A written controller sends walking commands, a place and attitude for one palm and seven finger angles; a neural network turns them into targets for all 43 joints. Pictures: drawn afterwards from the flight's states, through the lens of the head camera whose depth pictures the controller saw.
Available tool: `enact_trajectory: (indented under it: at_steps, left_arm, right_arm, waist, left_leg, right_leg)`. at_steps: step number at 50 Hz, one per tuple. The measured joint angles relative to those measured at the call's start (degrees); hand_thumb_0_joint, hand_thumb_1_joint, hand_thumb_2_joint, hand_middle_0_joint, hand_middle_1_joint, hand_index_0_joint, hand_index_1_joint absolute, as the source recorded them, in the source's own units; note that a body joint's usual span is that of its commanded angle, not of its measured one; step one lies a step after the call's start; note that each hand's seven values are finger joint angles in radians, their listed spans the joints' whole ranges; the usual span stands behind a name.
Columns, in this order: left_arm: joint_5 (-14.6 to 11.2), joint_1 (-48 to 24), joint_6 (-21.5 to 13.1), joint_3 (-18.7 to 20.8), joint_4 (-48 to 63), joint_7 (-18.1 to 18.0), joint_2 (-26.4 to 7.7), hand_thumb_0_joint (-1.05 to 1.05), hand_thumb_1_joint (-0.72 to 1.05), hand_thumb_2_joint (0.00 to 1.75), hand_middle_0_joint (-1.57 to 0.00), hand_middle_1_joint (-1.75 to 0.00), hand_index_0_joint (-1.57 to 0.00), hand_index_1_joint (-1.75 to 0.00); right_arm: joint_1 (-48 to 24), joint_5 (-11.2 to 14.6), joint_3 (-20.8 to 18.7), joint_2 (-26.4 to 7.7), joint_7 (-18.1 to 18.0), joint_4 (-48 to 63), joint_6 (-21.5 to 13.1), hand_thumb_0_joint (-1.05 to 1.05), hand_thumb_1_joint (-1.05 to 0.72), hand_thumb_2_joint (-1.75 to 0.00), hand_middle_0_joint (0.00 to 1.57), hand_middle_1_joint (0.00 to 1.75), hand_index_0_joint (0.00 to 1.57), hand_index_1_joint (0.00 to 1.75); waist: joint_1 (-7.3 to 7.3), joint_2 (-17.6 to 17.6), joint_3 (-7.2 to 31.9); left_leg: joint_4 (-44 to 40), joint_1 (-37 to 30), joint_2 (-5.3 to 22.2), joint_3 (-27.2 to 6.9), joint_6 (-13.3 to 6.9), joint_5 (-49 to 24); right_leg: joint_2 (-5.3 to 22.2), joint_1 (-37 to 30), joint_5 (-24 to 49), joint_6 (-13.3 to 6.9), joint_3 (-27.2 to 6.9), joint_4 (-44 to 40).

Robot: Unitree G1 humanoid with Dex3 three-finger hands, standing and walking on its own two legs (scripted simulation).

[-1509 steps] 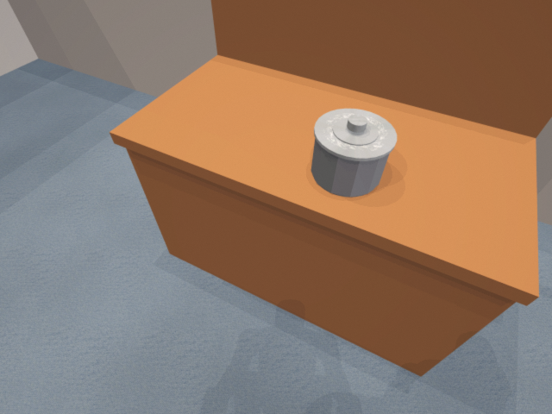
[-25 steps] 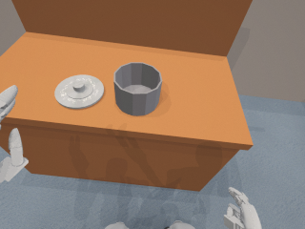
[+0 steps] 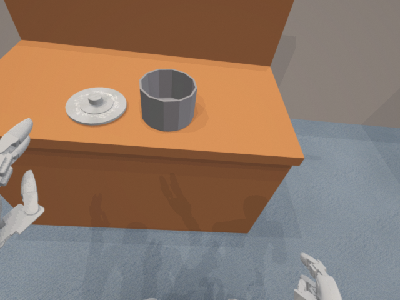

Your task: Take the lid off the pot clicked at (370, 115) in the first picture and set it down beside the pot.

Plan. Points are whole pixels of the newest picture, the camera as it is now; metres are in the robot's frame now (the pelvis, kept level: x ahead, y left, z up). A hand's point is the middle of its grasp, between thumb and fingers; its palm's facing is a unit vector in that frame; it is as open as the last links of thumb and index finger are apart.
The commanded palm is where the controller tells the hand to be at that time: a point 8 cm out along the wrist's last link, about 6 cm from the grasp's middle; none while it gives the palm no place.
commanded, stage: stop stepping back and stand still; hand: left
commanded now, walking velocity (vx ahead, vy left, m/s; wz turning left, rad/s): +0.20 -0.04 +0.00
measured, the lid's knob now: (95, 98) +0.69 +0.33 -0.03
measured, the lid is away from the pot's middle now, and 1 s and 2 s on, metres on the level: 0.23 0.23 0.23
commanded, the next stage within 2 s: let the arm hang, fingers relaxed in 1.00 s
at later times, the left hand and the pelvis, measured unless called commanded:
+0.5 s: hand out of the picture +0.12 +0.25 +0.18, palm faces +0.31 -0.87 -0.39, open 7.4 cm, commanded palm +0.06 +0.30 +0.21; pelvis -0.08 +0.02 +0.02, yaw -2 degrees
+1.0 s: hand out of the picture +0.00 +0.20 -0.15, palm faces +0.03 -1.00 -0.07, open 7.1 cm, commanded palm none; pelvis -0.09 +0.05 +0.02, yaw +0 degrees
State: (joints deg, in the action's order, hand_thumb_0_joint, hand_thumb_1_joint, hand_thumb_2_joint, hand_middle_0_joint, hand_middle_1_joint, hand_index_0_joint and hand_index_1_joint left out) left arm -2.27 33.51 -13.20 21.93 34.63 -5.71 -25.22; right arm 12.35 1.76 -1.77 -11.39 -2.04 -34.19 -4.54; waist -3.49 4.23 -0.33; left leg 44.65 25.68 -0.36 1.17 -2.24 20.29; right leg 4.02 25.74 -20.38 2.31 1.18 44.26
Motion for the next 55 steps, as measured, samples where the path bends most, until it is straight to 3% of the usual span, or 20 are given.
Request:
enact_trajectory:
  at_steps: [2, 4, 8, 11, 14, 16, 18, 22, 25, 28, 30, 33, 35, 37, 40, 44, 48, 50, 54, 55]
  left_arm:
    - [-0.47, 2.78, 0.73, 2.44, 1.60, -1.34, -0.46, 0.02, 0.89, 0.89, -0.22, -0.30, -0.22, -0.31]
    - [-0.61, 4.62, 1.44, 3.31, 3.78, -2.31, -0.78, 0.02, 0.89, 0.89, -0.21, -0.30, -0.22, -0.30]
    - [-0.09, 6.27, 0.31, 3.32, 6.81, -2.87, -2.15, 0.02, 0.89, 0.89, -0.21, -0.30, -0.21, -0.30]
    - [0.27, 3.26, -1.19, 1.41, 3.74, -1.63, -1.91, 0.02, 0.89, 0.89, -0.21, -0.30, -0.22, -0.30]
    - [-0.17, 2.07, -0.80, 0.41, 0.37, -1.04, -0.64, 0.02, 0.89, 0.89, -0.21, -0.30, -0.22, -0.30]
    - [-0.16, 1.61, -0.30, 0.04, -1.21, -1.15, 0.46, 0.01, 0.89, 0.89, -0.21, -0.30, -0.22, -0.30]
    - [0.07, 0.53, -0.01, 0.09, -2.66, -1.61, 1.33, 0.01, 0.89, 0.89, -0.21, -0.30, -0.22, -0.30]
    - [0.74, 0.71, 2.17, -0.60, -3.82, -1.83, 2.26, 0.02, 0.89, 0.89, -0.21, -0.30, -0.21, -0.30]
    - [0.82, 2.20, 2.73, -1.68, -1.59, -1.87, 1.66, 0.02, 0.89, 0.89, -0.21, -0.30, -0.21, -0.30]
    - [1.05, 3.34, 1.73, -1.06, 0.27, -1.67, -0.26, 0.02, 0.89, 0.89, -0.21, -0.30, -0.21, -0.30]
    - [1.05, 1.82, 1.32, -1.36, -0.42, -1.14, -0.57, 0.02, 0.89, 0.89, -0.21, -0.30, -0.21, -0.30]
    - [0.55, 0.74, 1.24, -1.77, -1.14, -0.76, 0.29, 0.02, 0.89, 0.89, -0.21, -0.30, -0.22, -0.30]
    - [0.18, 0.90, 1.28, -1.72, -1.46, -0.87, 1.36, 0.02, 0.89, 0.89, -0.21, -0.30, -0.22, -0.30]
    - [3.06, -3.63, 1.77, -4.29, -9.28, 0.33, 2.98, 0.01, 0.89, 0.89, -0.21, -0.30, -0.21, -0.30]
    - [4.52, -14.40, 9.47, -9.03, -32.50, 2.12, 7.49, 0.00, 0.90, 0.89, -0.20, -0.30, -0.21, -0.30]
    - [4.43, -22.12, 16.95, -13.58, -61.34, 3.36, 11.42, 0.01, 0.91, 0.90, -0.19, -0.30, -0.20, -0.30]
    - [4.24, -20.38, 18.81, -19.68, -77.45, 5.42, 15.16, 0.02, 0.92, 0.89, -0.19, -0.30, -0.19, -0.30]
    - [2.86, -18.88, 17.56, -19.07, -80.88, 4.82, 16.68, -0.01, 0.96, 0.89, -0.20, -0.30, -0.20, -0.30]
    - [3.65, -17.01, 15.25, -19.14, -84.82, 4.34, 13.90, -0.06, 1.01, 0.89, -0.21, -0.30, -0.21, -0.30]
    - [3.67, -16.68, 15.06, -19.42, -86.54, 4.18, 13.68, -0.05, 1.01, 0.89, -0.21, -0.30, -0.21, -0.30]
  right_arm:
    - [-0.11, -0.89, -0.01, 1.27, -0.60, 0.42, -1.38, 0.02, -0.91, -0.90, 0.21, 0.30, 0.20, 0.30]
    - [0.76, -1.16, 0.03, 2.07, -0.52, 0.67, -3.15, 0.02, -0.91, -0.90, 0.20, 0.30, 0.20, 0.30]
    - [3.35, -0.66, 1.38, 1.86, 0.21, 1.18, -4.54, 0.01, -0.91, -0.90, 0.20, 0.30, 0.20, 0.30]
    - [3.59, -0.55, 1.55, 0.87, 0.11, -0.10, -3.05, 0.01, -0.91, -0.90, 0.21, 0.30, 0.20, 0.30]
    - [4.35, -0.42, 1.45, 0.21, -0.02, -1.30, -0.77, 0.01, -0.91, -0.90, 0.21, 0.30, 0.20, 0.30]
    - [5.15, -0.41, 1.57, -0.48, -0.54, -1.11, -0.29, 0.02, -0.91, -0.90, 0.21, 0.30, 0.20, 0.30]
    - [4.49, -0.39, 1.55, -0.19, -1.17, -1.48, -0.91, 0.02, -0.91, -0.90, 0.21, 0.30, 0.20, 0.30]
    - [4.03, -0.95, 1.90, 1.78, -0.52, -1.78, -3.27, 0.02, -0.91, -0.90, 0.20, 0.30, 0.20, 0.30]
    - [4.31, -1.24, 2.89, 2.58, 0.20, -1.69, -4.59, 0.02, -0.91, -0.90, 0.20, 0.30, 0.20, 0.30]
    - [3.87, -1.52, 3.69, 2.79, 0.26, -0.69, -4.52, 0.02, -0.91, -0.90, 0.21, 0.30, 0.20, 0.30]
    - [2.85, -1.59, 3.42, 2.26, -0.05, -0.72, -3.58, 0.01, -0.90, -0.90, 0.21, 0.30, 0.20, 0.30]
    - [2.65, -1.33, 2.62, 1.34, -0.25, -1.26, -1.91, 0.01, -0.90, -0.90, 0.21, 0.30, 0.20, 0.30]
    - [2.92, -1.05, 2.33, 0.81, -0.45, -1.73, -1.12, 0.01, -0.90, -0.90, 0.21, 0.30, 0.20, 0.30]
    - [3.56, -1.63, 0.47, -0.84, 1.35, -3.01, -2.03, 0.01, -0.90, -0.90, 0.21, 0.30, 0.20, 0.30]
    - [2.94, -3.25, -0.55, -1.81, 1.75, -6.21, 1.00, 0.01, -0.91, -0.90, 0.21, 0.30, 0.20, 0.30]
    - [3.81, -3.85, 0.42, 0.37, 1.04, -9.80, 2.92, 0.01, -0.91, -0.90, 0.21, 0.30, 0.20, 0.30]
    - [4.88, -3.60, 0.80, 2.47, 0.52, -14.00, 3.59, 0.01, -0.91, -0.90, 0.21, 0.30, 0.20, 0.30]
    - [6.03, -3.32, 0.65, 3.30, 0.45, -16.20, 3.91, 0.01, -0.91, -0.90, 0.21, 0.30, 0.20, 0.30]
    - [8.32, -2.82, 0.19, 4.60, 0.54, -20.67, 5.16, 0.01, -0.91, -0.90, 0.21, 0.30, 0.20, 0.30]
    - [8.18, -2.66, -0.08, 4.53, 0.56, -21.71, 5.42, 0.01, -0.91, -0.90, 0.21, 0.30, 0.20, 0.30]
  waist:
    - [0.30, 1.30, -1.23]
    - [0.29, 0.77, -1.78]
    - [1.23, -0.86, -0.91]
    - [1.10, -3.31, -0.69]
    - [1.42, -2.97, 1.73]
    - [1.20, -3.16, 3.45]
    - [1.10, -2.04, 2.80]
    - [1.20, -0.73, 2.32]
    - [1.50, -1.09, 2.61]
    - [2.32, -0.96, 2.81]
    - [2.39, -2.45, 1.96]
    - [2.83, -3.13, 2.65]
    - [2.83, -2.64, 3.26]
    - [2.75, -3.68, 5.08]
    - [1.78, -3.13, 5.58]
    - [0.21, 0.49, 3.88]
    - [0.20, 2.06, 1.54]
    - [0.75, 2.14, 0.62]
    - [2.76, 2.10, 0.21]
    - [2.90, 1.01, -0.26]
  left_leg:
    - [-1.33, -0.46, 0.45, 1.66, -0.32, -1.90]
    - [-3.46, -0.97, 1.21, 1.55, -0.19, -4.10]
    - [-4.78, -0.67, 2.04, 1.20, 0.30, -6.13]
    - [-0.22, 0.58, 1.57, -1.14, 0.88, 0.03]
    - [6.22, -0.36, -0.23, -0.64, 1.08, 2.59]
    - [-0.02, -4.47, -0.01, -0.49, 0.23, 4.72]
    - [-2.55, -5.04, -0.54, 0.42, -1.23, -0.36]
    - [-6.60, -6.67, -0.99, 1.75, -2.41, -3.73]
    - [-11.10, -7.78, -0.74, 1.29, -2.13, -6.63]
    - [-11.45, -6.62, -0.96, 1.82, -1.86, -7.41]
    - [-8.73, -5.39, -0.49, 0.94, -1.35, -4.61]
    - [-1.37, -3.64, -0.94, -0.05, 0.29, 0.11]
    - [-2.36, -5.50, -0.87, 0.39, 0.44, 0.04]
    - [-5.03, -5.56, -1.25, -0.21, -1.48, -1.63]
    - [-4.66, -3.96, -4.49, -0.21, -4.44, -1.50]
    - [-10.09, -6.41, -7.01, -0.14, -4.75, -5.31]
    - [-14.23, -8.23, -6.48, 0.74, -4.48, -7.38]
    - [-14.90, -8.06, -5.95, 0.67, -4.24, -7.75]
    - [-15.14, -7.30, -6.05, 0.76, -3.48, -7.73]
    - [-15.39, -7.62, -5.58, 0.69, -3.34, -7.72]
  right_leg:
    - [-1.79, 1.77, -5.09, -0.73, -2.16, 6.15]
    - [-3.49, 0.94, -6.89, -0.95, -2.05, 8.42]
    - [-3.53, -7.91, -0.10, -1.53, 1.14, -7.06]
    - [-3.95, -8.66, 3.65, -1.69, 2.69, -7.89]
    - [-3.05, -7.95, 3.19, -1.59, 1.98, -7.09]
    - [-2.80, -6.70, 2.65, -1.32, 2.21, -6.05]
    - [-2.59, -5.15, -0.76, -1.43, 1.09, -2.62]
    - [-4.96, -3.13, -4.71, -1.83, -0.91, 8.59]
    - [-5.53, -8.28, -5.57, -2.51, 1.54, -0.58]
    - [-5.38, -14.32, -0.71, -3.79, 2.51, -14.13]
    - [-5.90, -14.33, 4.33, -4.03, 3.39, -14.85]
    - [-5.85, -13.70, 3.31, -4.10, 3.56, -13.49]
    - [-5.43, -13.76, 2.74, -3.29, 3.09, -13.05]
    - [-4.18, -9.91, 0.29, -3.03, 4.14, -7.32]
    - [-3.51, -2.17, -6.34, -2.33, -1.65, 9.70]
    - [-3.40, 2.89, -4.17, -0.98, -6.66, 18.08]
    - [-2.75, 1.60, -2.61, -0.93, -6.34, 9.55]
    - [-2.64, -1.09, -1.89, -1.36, -5.12, 2.93]
    - [-2.69, -9.16, 2.51, -2.97, -4.86, -11.67]
    - [-3.10, -9.80, 3.26, -2.46, -4.84, -12.86]
